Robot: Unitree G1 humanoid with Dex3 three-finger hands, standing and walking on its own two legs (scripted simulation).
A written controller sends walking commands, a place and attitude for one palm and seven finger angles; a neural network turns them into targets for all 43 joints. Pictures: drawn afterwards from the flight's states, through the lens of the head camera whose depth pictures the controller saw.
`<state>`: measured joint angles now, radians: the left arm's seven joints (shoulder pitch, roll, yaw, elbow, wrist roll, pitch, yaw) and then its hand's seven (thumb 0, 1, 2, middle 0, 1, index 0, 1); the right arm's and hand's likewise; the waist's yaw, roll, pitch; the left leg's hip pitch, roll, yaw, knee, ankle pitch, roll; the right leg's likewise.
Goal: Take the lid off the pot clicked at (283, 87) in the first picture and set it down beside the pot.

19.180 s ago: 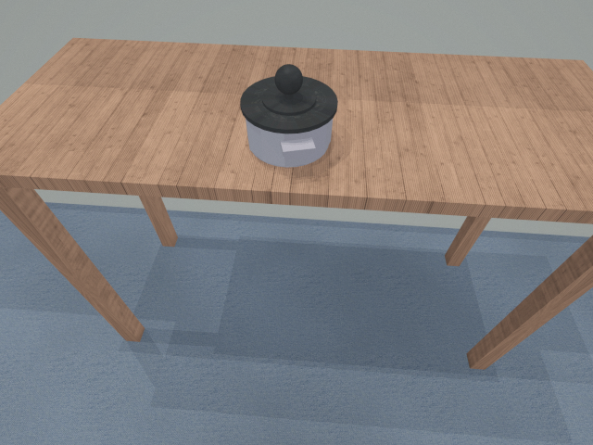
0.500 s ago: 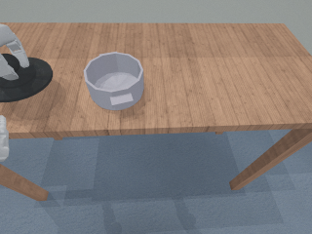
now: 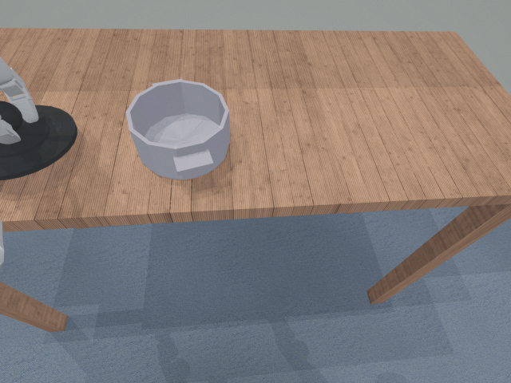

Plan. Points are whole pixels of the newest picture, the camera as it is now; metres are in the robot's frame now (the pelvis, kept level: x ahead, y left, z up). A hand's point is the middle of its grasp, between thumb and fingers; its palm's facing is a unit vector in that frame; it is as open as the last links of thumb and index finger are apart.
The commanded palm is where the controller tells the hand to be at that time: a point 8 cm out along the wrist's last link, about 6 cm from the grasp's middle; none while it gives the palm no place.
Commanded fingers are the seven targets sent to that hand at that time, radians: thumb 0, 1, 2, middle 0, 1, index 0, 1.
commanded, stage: lower the lid onto the table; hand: left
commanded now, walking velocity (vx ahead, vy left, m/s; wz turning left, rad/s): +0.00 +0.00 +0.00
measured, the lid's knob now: (2, 117) +0.49 +0.34 +0.14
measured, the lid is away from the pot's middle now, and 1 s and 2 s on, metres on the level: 0.25 0.25 0.24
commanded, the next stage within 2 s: open the fingers wide in 0.36 s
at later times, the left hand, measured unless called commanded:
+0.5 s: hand (10, 137) +0.46 +0.33 +0.13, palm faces -0.45 -0.18 -0.87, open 6.3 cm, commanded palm +0.47 +0.32 +0.19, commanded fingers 0.00 0.71 0.81 -0.89 -1.07 -0.86 -1.06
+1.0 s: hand (0, 144) +0.44 +0.33 +0.13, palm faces -0.41 -0.11 -0.91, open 6.8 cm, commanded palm +0.47 +0.32 +0.19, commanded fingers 0.00 0.18 0.79 -0.56 -0.86 -0.55 -0.85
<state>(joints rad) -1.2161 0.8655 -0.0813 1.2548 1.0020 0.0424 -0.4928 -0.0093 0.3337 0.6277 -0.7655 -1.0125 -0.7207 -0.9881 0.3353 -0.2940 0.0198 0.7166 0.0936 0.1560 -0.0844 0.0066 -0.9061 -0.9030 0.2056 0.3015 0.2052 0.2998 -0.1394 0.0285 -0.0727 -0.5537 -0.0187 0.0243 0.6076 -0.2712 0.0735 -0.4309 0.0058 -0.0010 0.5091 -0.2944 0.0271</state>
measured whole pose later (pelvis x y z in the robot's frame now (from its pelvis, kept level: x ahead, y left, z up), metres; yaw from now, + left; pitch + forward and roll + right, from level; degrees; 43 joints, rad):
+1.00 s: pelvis -0.02 +0.01 -0.01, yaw +0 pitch +12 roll -3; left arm -1.09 0.84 -0.07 1.12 0.99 -0.10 -0.44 0.00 0.34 0.75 -0.75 -1.01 -0.68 -0.98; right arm 0.31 -0.29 0.02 0.67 0.10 0.23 -0.10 0.01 -0.91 -0.90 0.21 0.30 0.21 0.30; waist -0.11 0.03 -0.08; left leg -0.62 -0.02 0.02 0.69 -0.29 0.08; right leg -0.49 0.01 -0.01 0.59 -0.31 0.03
